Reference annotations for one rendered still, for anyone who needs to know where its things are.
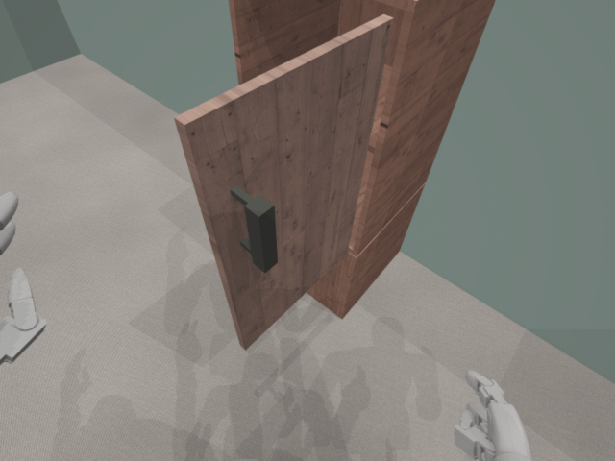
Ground robot right hand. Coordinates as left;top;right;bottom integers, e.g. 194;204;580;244
455;370;531;461

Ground handle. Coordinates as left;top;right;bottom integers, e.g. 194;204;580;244
231;186;278;273

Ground cupboard door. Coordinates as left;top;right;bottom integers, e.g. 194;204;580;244
174;14;394;351

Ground robot left hand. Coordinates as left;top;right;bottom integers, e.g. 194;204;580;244
0;191;46;365

